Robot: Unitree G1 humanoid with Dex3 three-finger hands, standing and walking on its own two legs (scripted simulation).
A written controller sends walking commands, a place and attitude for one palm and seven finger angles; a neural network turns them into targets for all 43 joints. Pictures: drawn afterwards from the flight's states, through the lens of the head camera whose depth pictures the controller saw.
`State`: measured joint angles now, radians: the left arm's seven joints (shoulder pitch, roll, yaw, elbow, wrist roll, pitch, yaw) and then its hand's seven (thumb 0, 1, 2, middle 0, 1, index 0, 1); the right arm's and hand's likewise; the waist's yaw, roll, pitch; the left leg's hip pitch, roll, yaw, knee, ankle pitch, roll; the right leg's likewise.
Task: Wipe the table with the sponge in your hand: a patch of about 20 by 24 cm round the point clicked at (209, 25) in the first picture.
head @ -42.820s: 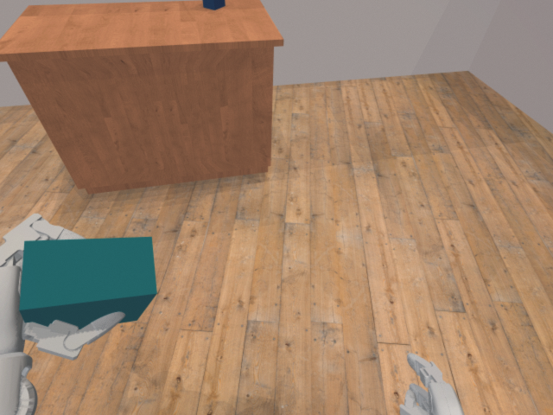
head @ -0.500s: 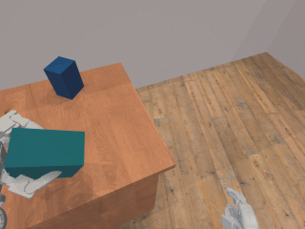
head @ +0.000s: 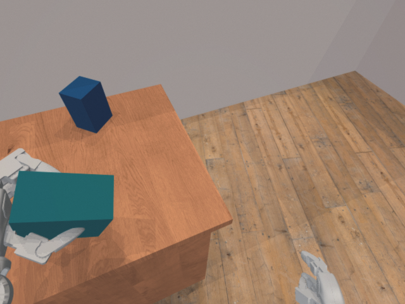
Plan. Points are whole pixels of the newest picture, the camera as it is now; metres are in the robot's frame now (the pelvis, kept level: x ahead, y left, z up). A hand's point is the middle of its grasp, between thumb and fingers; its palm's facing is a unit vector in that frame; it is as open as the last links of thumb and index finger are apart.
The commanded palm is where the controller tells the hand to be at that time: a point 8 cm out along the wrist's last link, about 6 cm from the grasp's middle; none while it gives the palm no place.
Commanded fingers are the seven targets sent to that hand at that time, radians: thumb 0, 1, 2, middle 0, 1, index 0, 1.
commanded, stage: shuffle to correct the standing spot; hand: left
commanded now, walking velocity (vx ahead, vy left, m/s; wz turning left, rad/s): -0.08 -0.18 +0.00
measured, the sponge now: (78, 209) +0.23 +0.20 +0.13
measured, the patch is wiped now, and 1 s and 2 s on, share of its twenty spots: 0.00 0.00 0.00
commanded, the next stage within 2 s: come to a stop and stand still in 1.38 s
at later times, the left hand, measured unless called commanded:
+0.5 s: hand (35, 212) +0.21 +0.24 +0.17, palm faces +0.33 -0.86 -0.39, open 10.2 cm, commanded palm +0.15 +0.28 +0.18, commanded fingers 0.00 0.10 1.30 -1.20 -1.60 -1.20 -1.60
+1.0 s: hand (42, 210) +0.21 +0.23 +0.16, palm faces +0.32 -0.86 -0.40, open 10.2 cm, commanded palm +0.16 +0.28 +0.18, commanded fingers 0.00 0.10 1.30 -1.20 -1.60 -1.20 -1.60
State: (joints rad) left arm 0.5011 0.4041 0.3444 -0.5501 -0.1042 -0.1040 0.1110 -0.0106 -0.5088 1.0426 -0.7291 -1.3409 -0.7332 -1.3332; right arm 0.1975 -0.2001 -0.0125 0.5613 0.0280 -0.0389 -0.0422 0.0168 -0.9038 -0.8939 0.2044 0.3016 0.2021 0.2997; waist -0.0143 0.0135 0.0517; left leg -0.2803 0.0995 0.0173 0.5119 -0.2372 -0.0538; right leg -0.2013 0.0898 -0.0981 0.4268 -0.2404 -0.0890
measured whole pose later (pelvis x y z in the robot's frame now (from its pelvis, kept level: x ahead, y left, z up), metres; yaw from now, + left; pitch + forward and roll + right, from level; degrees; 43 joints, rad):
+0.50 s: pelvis -0.01 +0.00 +0.00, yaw +0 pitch +0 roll -1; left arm 0.49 0.39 0.34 -0.54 -0.10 -0.11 0.12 -0.01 -0.51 1.04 -0.73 -1.34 -0.73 -1.33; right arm 0.21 -0.20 -0.01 0.57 0.03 -0.05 -0.05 0.02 -0.90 -0.89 0.20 0.30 0.20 0.30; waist -0.01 0.01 0.04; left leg -0.28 0.09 0.02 0.50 -0.22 -0.05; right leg -0.20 0.08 -0.10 0.42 -0.22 -0.08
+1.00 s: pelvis +0.00 +0.00 +0.00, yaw +0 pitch +0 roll -1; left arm 0.50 0.40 0.34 -0.54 -0.11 -0.10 0.11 -0.01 -0.51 1.04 -0.73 -1.34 -0.73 -1.33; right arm 0.21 -0.21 -0.01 0.57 0.03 -0.04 -0.04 0.02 -0.90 -0.89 0.20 0.30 0.20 0.30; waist -0.01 0.02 0.03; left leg -0.29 0.10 0.01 0.51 -0.23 -0.05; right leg -0.21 0.09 -0.10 0.43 -0.24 -0.09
